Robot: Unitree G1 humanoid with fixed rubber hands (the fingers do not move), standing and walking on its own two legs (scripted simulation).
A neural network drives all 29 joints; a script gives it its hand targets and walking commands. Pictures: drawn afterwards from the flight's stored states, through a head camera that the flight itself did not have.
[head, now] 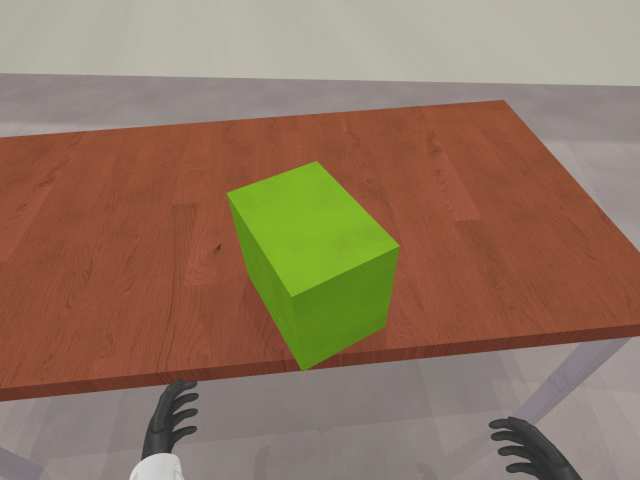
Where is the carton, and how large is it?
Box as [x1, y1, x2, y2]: [227, 161, 399, 371]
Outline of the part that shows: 316,161 227,193 248,274 302,371 385,325 399,245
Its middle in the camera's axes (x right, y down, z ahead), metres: -0.02 +0.04 +0.63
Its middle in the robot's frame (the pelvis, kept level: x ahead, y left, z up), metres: +0.45 +0.05 -0.01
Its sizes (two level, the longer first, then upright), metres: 0.227 0.161 0.205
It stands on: a table, 0.65 m high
